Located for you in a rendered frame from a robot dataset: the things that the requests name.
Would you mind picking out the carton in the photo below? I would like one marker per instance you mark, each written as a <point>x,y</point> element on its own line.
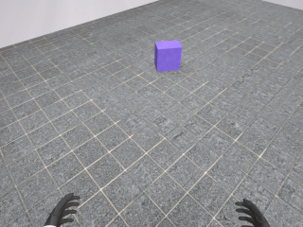
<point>167,55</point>

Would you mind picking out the robot left hand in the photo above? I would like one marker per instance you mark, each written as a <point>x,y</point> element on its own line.
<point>56,216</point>

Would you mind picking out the robot right hand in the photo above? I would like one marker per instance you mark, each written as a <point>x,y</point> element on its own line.
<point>257,219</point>

